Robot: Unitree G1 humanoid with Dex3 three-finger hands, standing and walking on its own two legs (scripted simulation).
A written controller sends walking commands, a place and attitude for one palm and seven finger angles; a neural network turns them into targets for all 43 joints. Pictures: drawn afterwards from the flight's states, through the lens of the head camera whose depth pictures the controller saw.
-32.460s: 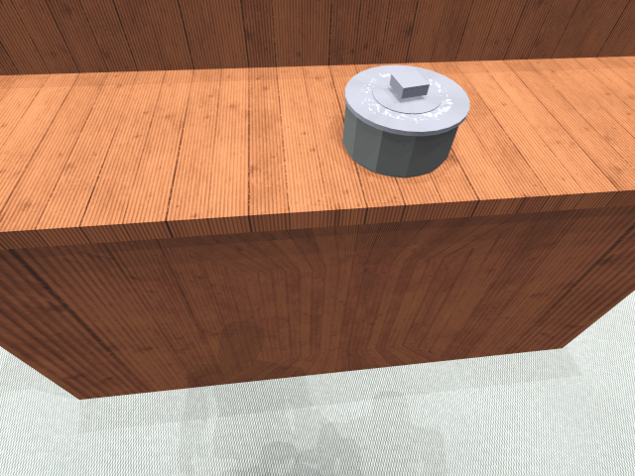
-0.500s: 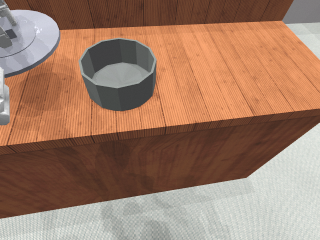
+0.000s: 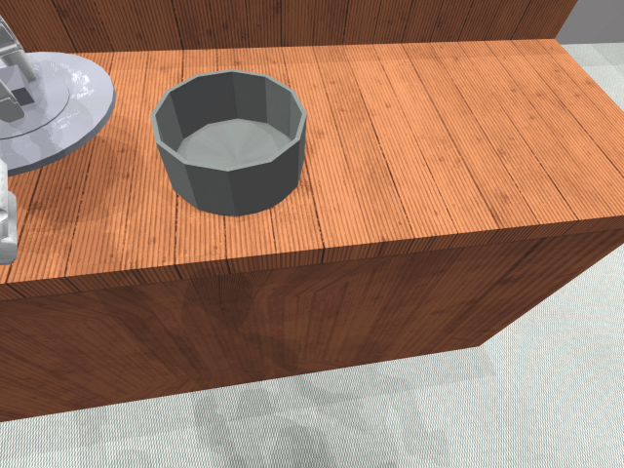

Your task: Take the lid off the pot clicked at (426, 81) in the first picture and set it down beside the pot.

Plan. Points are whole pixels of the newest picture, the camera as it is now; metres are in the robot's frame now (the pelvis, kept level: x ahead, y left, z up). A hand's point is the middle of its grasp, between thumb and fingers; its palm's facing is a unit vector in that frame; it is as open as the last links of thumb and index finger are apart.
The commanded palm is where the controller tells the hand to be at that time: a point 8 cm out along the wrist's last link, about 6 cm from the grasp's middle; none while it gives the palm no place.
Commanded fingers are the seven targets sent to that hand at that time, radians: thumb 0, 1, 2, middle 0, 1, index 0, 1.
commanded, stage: lower the lid onto the table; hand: left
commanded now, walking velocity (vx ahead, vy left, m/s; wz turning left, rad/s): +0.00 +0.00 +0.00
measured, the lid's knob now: (2, 89) +0.51 +0.29 +0.19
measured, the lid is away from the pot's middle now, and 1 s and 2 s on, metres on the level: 0.23 0.24 0.23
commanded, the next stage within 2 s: open the fingers wide in 1.54 s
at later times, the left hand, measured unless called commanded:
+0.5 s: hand (2, 111) +0.50 +0.29 +0.18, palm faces -0.42 -0.26 -0.87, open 8.5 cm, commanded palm +0.56 +0.29 +0.26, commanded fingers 0.00 0.56 0.95 -0.77 -1.15 -0.74 -1.13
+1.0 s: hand (21, 132) +0.50 +0.30 +0.14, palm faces -0.46 -0.24 -0.85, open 8.5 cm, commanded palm +0.57 +0.28 +0.22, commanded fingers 0.00 0.56 0.95 -0.77 -1.15 -0.74 -1.13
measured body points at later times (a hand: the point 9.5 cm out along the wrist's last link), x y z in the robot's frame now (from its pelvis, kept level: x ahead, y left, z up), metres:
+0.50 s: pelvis -0.01 +0.01 -0.01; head +0.08 +0.03 +0.44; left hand +0.51 +0.30 +0.23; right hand -0.04 -0.28 -0.12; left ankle +0.01 +0.05 -0.72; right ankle -0.06 -0.11 -0.72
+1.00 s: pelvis -0.01 +0.02 -0.01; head +0.09 +0.05 +0.43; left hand +0.53 +0.31 +0.19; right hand -0.06 -0.26 -0.11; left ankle +0.01 +0.05 -0.72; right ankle -0.06 -0.11 -0.72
